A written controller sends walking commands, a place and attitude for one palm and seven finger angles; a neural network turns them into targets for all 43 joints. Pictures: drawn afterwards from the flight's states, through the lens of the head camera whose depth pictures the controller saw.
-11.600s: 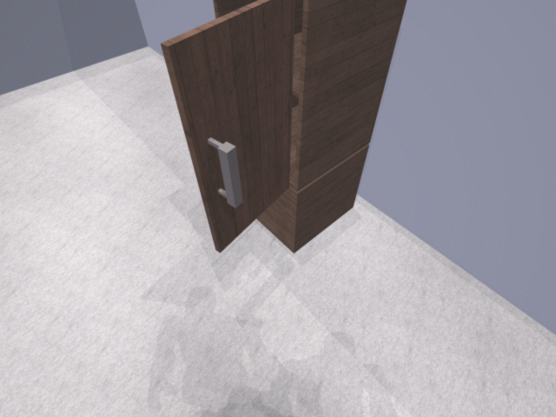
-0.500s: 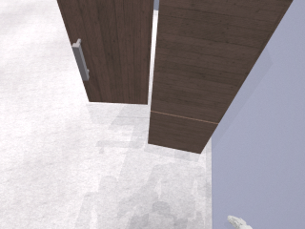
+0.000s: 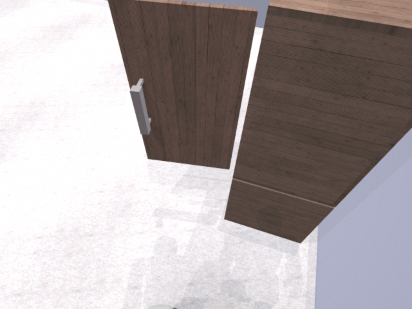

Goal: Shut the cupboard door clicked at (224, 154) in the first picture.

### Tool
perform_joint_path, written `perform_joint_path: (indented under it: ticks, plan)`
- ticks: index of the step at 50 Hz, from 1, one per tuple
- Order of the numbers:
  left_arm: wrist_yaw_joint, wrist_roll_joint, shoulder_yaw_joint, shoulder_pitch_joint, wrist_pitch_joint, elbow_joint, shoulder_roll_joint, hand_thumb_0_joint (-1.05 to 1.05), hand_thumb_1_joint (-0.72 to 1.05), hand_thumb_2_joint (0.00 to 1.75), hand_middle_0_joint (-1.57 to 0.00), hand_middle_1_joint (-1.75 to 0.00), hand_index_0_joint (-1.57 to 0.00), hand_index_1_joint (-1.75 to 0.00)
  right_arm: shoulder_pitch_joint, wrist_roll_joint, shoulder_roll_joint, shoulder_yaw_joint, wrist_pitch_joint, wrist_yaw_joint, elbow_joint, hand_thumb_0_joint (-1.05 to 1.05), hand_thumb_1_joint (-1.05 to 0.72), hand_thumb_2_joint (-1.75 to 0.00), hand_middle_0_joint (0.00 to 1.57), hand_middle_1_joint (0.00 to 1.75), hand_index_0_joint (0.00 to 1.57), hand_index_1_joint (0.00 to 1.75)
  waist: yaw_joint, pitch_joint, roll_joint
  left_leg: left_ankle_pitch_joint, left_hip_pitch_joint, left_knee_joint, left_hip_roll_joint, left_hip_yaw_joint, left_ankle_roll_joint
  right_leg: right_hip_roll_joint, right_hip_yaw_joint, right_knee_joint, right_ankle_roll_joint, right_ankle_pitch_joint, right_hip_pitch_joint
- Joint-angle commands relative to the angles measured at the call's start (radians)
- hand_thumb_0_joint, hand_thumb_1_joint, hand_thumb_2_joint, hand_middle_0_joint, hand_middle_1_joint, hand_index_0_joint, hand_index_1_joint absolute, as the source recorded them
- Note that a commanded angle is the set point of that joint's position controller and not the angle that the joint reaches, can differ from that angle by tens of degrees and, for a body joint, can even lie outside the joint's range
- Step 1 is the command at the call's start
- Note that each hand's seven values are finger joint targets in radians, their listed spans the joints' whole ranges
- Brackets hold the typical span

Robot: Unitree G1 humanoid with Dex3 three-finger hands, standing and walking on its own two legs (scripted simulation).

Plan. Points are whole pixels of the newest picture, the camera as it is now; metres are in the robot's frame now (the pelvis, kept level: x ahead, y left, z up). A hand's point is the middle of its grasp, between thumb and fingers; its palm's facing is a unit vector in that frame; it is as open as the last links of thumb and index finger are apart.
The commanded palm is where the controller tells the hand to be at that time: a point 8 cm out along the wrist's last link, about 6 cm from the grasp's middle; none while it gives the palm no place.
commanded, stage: take the last steps up to it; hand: left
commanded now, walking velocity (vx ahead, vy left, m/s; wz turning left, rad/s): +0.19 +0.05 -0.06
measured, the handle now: (143, 107) +0.64 +0.25 -0.04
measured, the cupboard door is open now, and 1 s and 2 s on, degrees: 100 100 100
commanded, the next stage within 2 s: come to a stop and stand still in 0.16 s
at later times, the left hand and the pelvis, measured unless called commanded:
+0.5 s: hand (137, 267) +0.22 +0.19 -0.17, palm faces -0.01 -0.98 -0.19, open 7.3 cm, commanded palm none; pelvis +0.14 +0.02 +0.00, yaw -3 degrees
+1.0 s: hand (128, 288) +0.18 +0.19 -0.16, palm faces -0.01 -0.96 -0.28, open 7.4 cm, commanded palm none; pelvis +0.12 +0.00 -0.01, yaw -2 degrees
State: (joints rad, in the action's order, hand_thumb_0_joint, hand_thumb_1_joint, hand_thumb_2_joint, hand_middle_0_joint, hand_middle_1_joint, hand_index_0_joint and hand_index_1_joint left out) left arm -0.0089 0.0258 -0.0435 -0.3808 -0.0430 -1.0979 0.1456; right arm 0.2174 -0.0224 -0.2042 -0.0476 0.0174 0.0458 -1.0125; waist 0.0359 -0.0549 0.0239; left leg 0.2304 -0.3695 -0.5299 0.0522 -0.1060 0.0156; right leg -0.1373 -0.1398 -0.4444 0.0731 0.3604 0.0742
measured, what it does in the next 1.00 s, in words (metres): walks ahead: left foot, then right foot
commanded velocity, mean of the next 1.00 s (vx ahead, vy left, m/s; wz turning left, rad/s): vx -0.07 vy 0.00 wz -0.01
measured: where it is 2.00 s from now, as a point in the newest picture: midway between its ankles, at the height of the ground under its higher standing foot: outside the picture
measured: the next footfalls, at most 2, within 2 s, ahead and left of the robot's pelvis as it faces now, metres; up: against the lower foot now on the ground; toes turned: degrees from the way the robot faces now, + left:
left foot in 0.02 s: +0.18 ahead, +0.11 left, +0.00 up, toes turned +1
right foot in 0.30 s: +0.19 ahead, -0.08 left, +0.00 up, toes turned +0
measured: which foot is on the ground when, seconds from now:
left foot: up 0.00-0.00, down 0.02-1.00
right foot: down 0.00-0.02, up 0.04-0.28, down 0.30-1.00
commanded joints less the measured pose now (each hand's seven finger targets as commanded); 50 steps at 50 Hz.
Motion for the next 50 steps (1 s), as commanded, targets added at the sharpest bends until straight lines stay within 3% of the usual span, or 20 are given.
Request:
perform_joint_path:
  ticks: [1, 4, 13, 15, 16, 20, 22, 24, 27, 29, 33, 35, 37, 38, 39, 40, 43, 45, 46, 50]
  plan:
    - [0.008, -0.011, -0.013, 0.072, -0.014, 0.115, 0.078, 0.00, 0.90, 0.90, -0.20, -0.30, -0.20, -0.30, 0.354, -0.014, -0.239, -0.055, 0.032, -0.055, -0.029, 0.00, -0.90, -0.90, 0.20, 0.30, 0.20, 0.30, -0.163, 0.161, -0.289, -0.122, 0.518, 0.228, 0.345, 0.461, -0.205, 0.095, -0.020, -0.577, -0.065, 0.253, 0.518]
    - [0.009, -0.004, -0.014, 0.142, -0.002, 0.114, 0.078, 0.00, 0.90, 0.90, -0.20, -0.30, -0.20, -0.30, 0.175, -0.007, -0.136, -0.022, 0.032, -0.070, 0.000, 0.00, -0.90, -0.90, 0.20, 0.30, 0.20, 0.30, -0.091, 0.046, -0.256, 0.049, 0.244, 0.292, 0.314, 0.361, -0.219, 0.009, 0.117, -0.747, -0.095, 0.133, 0.554]
    - [0.006, 0.001, -0.012, -0.013, 0.008, 0.054, 0.076, 0.00, 0.90, 0.90, -0.20, -0.30, -0.20, -0.30, 0.046, 0.002, -0.083, -0.005, 0.025, -0.062, -0.014, 0.00, -0.90, -0.90, 0.20, 0.30, 0.20, 0.30, 0.038, 0.032, -0.024, 0.138, -0.023, 0.147, 0.119, 0.080, -0.101, 0.072, 0.048, -0.058, -0.083, -0.099, 0.011]
    - [0.023, 0.000, -0.025, -0.006, -0.001, 0.059, 0.196, 0.00, 0.90, 0.90, -0.20, -0.30, -0.20, -0.30, 0.079, 0.010, 0.000, 0.017, 0.015, -0.055, 0.003, 0.00, -0.90, -0.90, 0.20, 0.30, 0.20, 0.30, 0.017, -0.019, 0.229, 0.227, -0.132, -0.062, -0.028, -0.026, 0.000, -0.209, 0.390, 0.175, -0.196, -0.183, -0.001]
    - [0.026, -0.007, -0.016, 0.018, -0.007, 0.063, 0.203, 0.00, 0.90, 0.90, -0.20, -0.30, -0.20, -0.30, 0.077, 0.008, -0.024, 0.014, 0.008, -0.059, -0.012, 0.00, -0.90, -0.90, 0.20, 0.30, 0.20, 0.30, 0.006, 0.006, 0.180, 0.277, -0.015, -0.132, -0.016, 0.011, 0.013, -0.252, 0.414, 0.198, -0.256, -0.341, 0.096]
    - [0.049, -0.019, -0.008, 0.145, -0.003, 0.064, 0.164, 0.00, 0.90, 0.90, -0.20, -0.30, -0.20, -0.30, 0.152, 0.023, 0.000, 0.016, -0.010, -0.075, -0.085, 0.00, -0.90, -0.90, 0.20, 0.30, 0.20, 0.30, -0.050, 0.115, 0.157, 0.036, 0.090, 0.052, 0.015, 0.060, 0.029, -0.129, 0.176, -0.053, -0.208, -1.048, -0.037]
    - [0.052, -0.029, -0.016, 0.125, 0.013, 0.074, 0.168, 0.00, 0.90, 0.90, -0.20, -0.30, -0.20, -0.30, 0.148, 0.016, -0.053, 0.005, -0.009, -0.084, -0.089, 0.00, -0.90, -0.90, 0.20, 0.30, 0.20, 0.30, -0.030, 0.176, -0.031, -0.524, 0.217, 0.069, 0.074, 0.062, 0.013, -0.059, 0.122, -0.134, -0.130, -0.929, -0.002]
    - [0.053, -0.021, -0.023, 0.154, 0.033, 0.097, 0.171, 0.00, 0.90, 0.90, -0.20, -0.30, -0.20, -0.30, 0.141, 0.013, -0.085, -0.013, -0.027, -0.090, -0.061, 0.00, -0.90, -0.90, 0.20, 0.30, 0.20, 0.30, -0.041, 0.122, -0.099, -0.764, 0.262, 0.037, 0.125, 0.074, -0.019, -0.005, 0.087, -0.183, -0.103, -0.735, 0.111]
    - [0.046, -0.021, -0.023, 0.221, 0.062, 0.147, 0.130, 0.00, 0.90, 0.90, -0.20, -0.30, -0.20, -0.30, 0.153, 0.003, -0.126, -0.027, -0.034, -0.101, -0.049, 0.00, -0.90, -0.90, 0.20, 0.30, 0.20, 0.30, -0.062, 0.047, -0.220, -1.087, 0.324, 0.110, 0.259, 0.211, -0.143, 0.112, 0.072, -0.323, -0.078, 0.079, 0.293]
    - [0.043, -0.021, -0.029, 0.239, 0.076, 0.165, 0.113, 0.00, 0.90, 0.90, -0.20, -0.30, -0.20, -0.30, 0.122, -0.009, -0.141, -0.032, -0.036, -0.106, -0.032, 0.00, -0.90, -0.90, 0.20, 0.30, 0.20, 0.30, -0.058, 0.037, -0.199, -0.994, 0.320, 0.108, 0.278, 0.228, -0.188, 0.122, 0.122, -0.375, -0.089, 0.177, 0.328]
    - [0.034, -0.016, -0.033, 0.157, 0.072, 0.152, 0.112, 0.00, 0.90, 0.90, -0.20, -0.30, -0.20, -0.30, 0.046, -0.005, -0.157, -0.043, -0.036, -0.100, 0.004, 0.00, -0.90, -0.90, 0.20, 0.30, 0.20, 0.30, -0.021, 0.107, -0.194, -0.759, 0.285, 0.063, 0.217, 0.167, -0.132, 0.129, 0.087, -0.163, -0.089, -0.066, 0.175]
    - [0.036, -0.006, -0.037, 0.100, 0.056, 0.138, 0.149, 0.00, 0.90, 0.90, -0.20, -0.30, -0.20, -0.30, 0.048, 0.004, -0.126, -0.043, -0.041, -0.094, 0.016, 0.00, -0.90, -0.90, 0.20, 0.30, 0.20, 0.30, -0.006, 0.120, -0.042, -0.435, 0.186, -0.033, 0.123, 0.103, -0.058, 0.070, 0.143, -0.004, -0.102, -0.474, 0.027]
    - [0.040, -0.003, -0.037, 0.092, 0.039, 0.128, 0.242, 0.00, 0.90, 0.90, -0.20, -0.30, -0.20, -0.30, 0.044, 0.022, -0.054, -0.031, -0.052, -0.079, 0.039, 0.00, -0.90, -0.90, 0.20, 0.30, 0.20, 0.30, -0.007, 0.121, 0.184, 0.334, 0.040, -0.264, -0.051, 0.034, 0.027, -0.231, 0.388, 0.078, -0.267, -0.864, 0.011]
    - [0.046, -0.003, -0.034, 0.109, 0.037, 0.126, 0.230, 0.00, 0.90, 0.90, -0.20, -0.30, -0.20, -0.30, 0.014, 0.019, -0.045, -0.026, -0.066, -0.084, 0.039, 0.00, -0.90, -0.90, 0.20, 0.30, 0.20, 0.30, -0.004, 0.120, 0.199, 0.405, 0.035, -0.353, -0.034, 0.108, 0.019, -0.223, 0.410, 0.083, -0.303, -0.861, 0.048]
    - [0.094, 0.011, -0.038, 0.115, 0.029, 0.170, 0.239, 0.00, 0.90, 0.90, -0.20, -0.30, -0.20, -0.30, -0.028, 0.021, -0.098, -0.042, -0.027, -0.081, 0.105, 0.00, -0.90, -0.90, 0.20, 0.30, 0.20, 0.30, -0.038, 0.192, 0.092, 0.357, -0.126, -0.371, -0.068, 0.053, 0.031, -0.143, 0.462, -0.078, -0.260, -1.347, -0.179]
    - [0.103, 0.006, -0.047, 0.102, 0.027, 0.197, 0.265, 0.00, 0.90, 0.90, -0.20, -0.30, -0.20, -0.30, -0.039, 0.030, -0.059, -0.028, -0.019, -0.074, 0.141, 0.00, -0.90, -0.90, 0.20, 0.30, 0.20, 0.30, -0.032, 0.194, 0.015, 0.264, -0.171, -0.287, -0.043, 0.059, 0.017, -0.202, 0.382, -0.125, -0.266, -1.310, -0.250]
    - [0.082, -0.009, -0.012, 0.151, 0.035, 0.224, 0.225, 0.00, 0.90, 0.90, -0.20, -0.30, -0.20, -0.30, 0.040, 0.022, -0.038, -0.007, -0.023, -0.061, 0.132, 0.00, -0.90, -0.90, 0.20, 0.30, 0.20, 0.30, -0.072, 0.175, 0.141, -0.036, 0.153, 0.052, -0.062, 0.044, -0.013, -0.056, 0.246, -0.138, -0.180, -0.810, 0.040]
    - [0.068, -0.013, 0.000, 0.132, 0.041, 0.222, 0.192, 0.00, 0.90, 0.90, -0.20, -0.30, -0.20, -0.30, 0.031, 0.011, -0.098, -0.008, -0.014, -0.060, 0.142, 0.00, -0.90, -0.90, 0.20, 0.30, 0.20, 0.30, -0.053, 0.134, -0.011, -0.265, 0.237, 0.067, 0.055, 0.124, -0.052, 0.020, 0.207, -0.099, -0.121, -0.423, 0.167]
    - [0.068, -0.013, -0.002, 0.113, 0.042, 0.232, 0.183, 0.00, 0.90, 0.90, -0.20, -0.30, -0.20, -0.30, 0.006, 0.005, -0.130, -0.008, -0.017, -0.061, 0.161, 0.00, -0.90, -0.90, 0.20, 0.30, 0.20, 0.30, -0.040, 0.085, -0.014, -0.240, 0.176, 0.068, 0.108, 0.168, -0.078, 0.048, 0.197, -0.045, -0.109, -0.252, 0.190]
    - [0.052, -0.005, 0.005, 0.147, 0.031, 0.234, 0.226, 0.00, 0.90, 0.90, -0.20, -0.30, -0.20, -0.30, -0.028, 0.003, -0.137, -0.002, -0.019, -0.056, 0.162, 0.00, -0.90, -0.90, 0.20, 0.30, 0.20, 0.30, -0.053, -0.040, -0.065, 0.051, 0.104, 0.118, 0.043, 0.159, -0.058, 0.043, 0.262, 0.056, -0.135, -0.014, 0.261]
